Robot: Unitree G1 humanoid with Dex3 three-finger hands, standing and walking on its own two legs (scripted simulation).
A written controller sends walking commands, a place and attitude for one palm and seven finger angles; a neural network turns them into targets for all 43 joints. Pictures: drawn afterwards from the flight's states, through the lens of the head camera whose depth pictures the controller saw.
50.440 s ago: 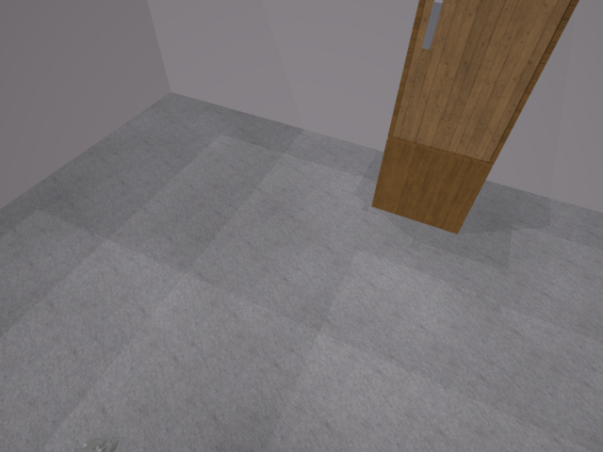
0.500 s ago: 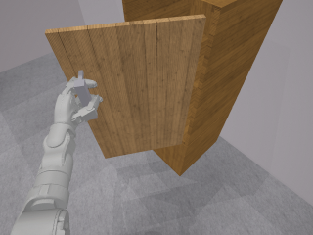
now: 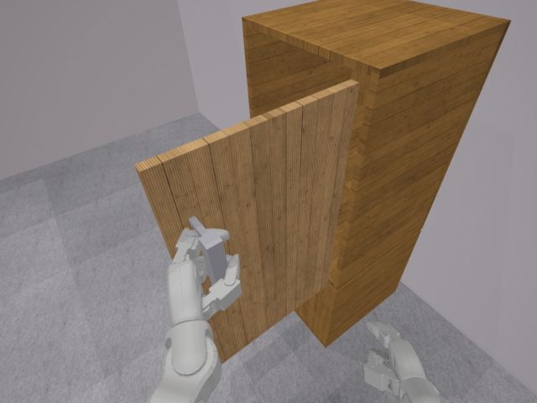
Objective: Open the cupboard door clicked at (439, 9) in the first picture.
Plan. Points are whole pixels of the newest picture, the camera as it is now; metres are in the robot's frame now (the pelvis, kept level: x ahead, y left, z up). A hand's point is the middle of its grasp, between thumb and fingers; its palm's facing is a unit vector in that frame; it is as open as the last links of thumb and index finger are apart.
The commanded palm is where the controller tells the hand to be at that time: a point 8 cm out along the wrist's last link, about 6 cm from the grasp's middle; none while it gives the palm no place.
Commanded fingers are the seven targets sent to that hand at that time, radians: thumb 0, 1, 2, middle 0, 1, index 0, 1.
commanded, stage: pull the door open along its arc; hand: left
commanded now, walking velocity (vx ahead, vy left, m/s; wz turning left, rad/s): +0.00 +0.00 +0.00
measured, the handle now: (209, 258) +0.30 +0.11 +0.09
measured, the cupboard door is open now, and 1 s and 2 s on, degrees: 91 88 92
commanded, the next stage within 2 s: open thumb and fingers to let go in 0.02 s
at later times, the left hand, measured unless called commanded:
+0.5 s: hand (233, 280) +0.26 +0.07 +0.10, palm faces +0.34 -0.94 +0.00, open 9.7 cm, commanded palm +0.22 +0.12 +0.09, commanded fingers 0.00 -0.50 0.30 -0.30 -1.20 -0.30 -1.20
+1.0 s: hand (225, 274) +0.27 +0.08 +0.10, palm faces +0.28 -0.96 -0.01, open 15.0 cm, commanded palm +0.23 +0.11 +0.09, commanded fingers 0.00 -0.50 0.30 -0.15 -0.30 -0.15 -0.30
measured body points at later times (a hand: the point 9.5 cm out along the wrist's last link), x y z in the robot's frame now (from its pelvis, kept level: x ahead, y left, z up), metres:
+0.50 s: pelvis -0.02 -0.02 +0.00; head -0.03 -0.05 +0.45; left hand +0.24 +0.12 +0.10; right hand +0.15 -0.23 -0.11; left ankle -0.01 +0.13 -0.73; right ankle -0.03 -0.07 -0.73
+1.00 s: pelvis -0.03 +0.03 -0.01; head -0.04 +0.02 +0.44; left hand +0.25 +0.13 +0.10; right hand +0.16 -0.17 -0.10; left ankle -0.01 +0.13 -0.73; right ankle -0.03 -0.06 -0.73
